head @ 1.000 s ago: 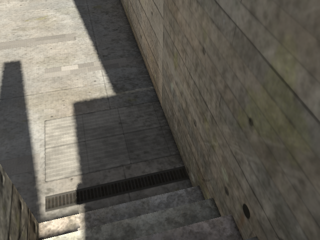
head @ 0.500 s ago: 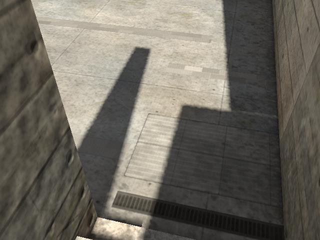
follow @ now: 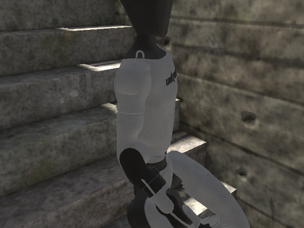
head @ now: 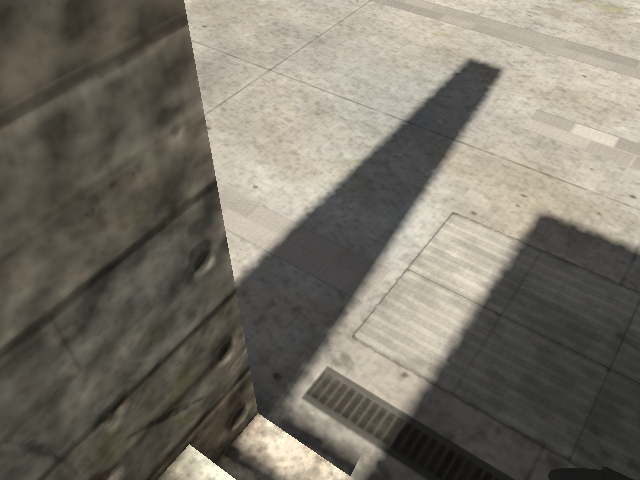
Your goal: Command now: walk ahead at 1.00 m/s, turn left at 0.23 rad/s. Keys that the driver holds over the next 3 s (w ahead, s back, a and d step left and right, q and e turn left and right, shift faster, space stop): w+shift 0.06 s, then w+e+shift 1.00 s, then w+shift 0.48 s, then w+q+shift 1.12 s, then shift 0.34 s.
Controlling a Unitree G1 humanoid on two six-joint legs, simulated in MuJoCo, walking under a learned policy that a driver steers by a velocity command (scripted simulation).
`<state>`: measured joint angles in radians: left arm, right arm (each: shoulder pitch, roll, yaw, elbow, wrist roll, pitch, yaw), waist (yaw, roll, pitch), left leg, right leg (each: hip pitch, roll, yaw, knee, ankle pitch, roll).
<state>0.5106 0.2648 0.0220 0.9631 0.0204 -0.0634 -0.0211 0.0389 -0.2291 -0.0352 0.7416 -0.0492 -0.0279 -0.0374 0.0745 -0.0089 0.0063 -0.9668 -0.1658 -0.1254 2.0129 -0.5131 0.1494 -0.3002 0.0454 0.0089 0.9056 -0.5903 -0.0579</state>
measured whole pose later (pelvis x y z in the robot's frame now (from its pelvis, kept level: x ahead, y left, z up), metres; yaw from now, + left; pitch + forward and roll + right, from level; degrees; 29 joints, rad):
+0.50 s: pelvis +0.35 -0.02 -0.19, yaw -14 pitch +1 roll +2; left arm 0.36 0.25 0.07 0.96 0.06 -0.03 0.02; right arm 0.37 -0.26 -0.07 1.00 -0.02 -0.11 0.00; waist 0.02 0.00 0.00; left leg -0.23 -0.02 0.07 0.75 -0.53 0.02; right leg -0.65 -0.03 0.07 1.25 -0.19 -0.09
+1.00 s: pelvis +0.73 -0.17 -0.51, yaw -40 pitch -2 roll -3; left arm 0.47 0.19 0.02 1.01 0.04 -0.07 0.01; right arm 0.11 -0.22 -0.02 0.83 0.01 -0.10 0.01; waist 0.08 0.07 -0.05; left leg -0.42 0.05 -0.10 0.44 0.41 -0.01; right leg -0.08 0.23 0.16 1.31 -0.89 -0.19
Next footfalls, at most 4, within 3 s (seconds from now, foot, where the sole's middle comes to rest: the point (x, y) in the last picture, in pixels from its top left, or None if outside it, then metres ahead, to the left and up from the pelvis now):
0.34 left None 0.34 0.10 -0.93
0.68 right None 0.49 -0.13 -1.14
1.02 left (411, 436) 0.94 -0.17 -1.34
1.44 right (526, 415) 1.04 -0.54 -1.34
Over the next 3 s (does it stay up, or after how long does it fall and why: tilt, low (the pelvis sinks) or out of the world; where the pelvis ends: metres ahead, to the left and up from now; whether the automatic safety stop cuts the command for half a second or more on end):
stays up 2.09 -1.16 -0.57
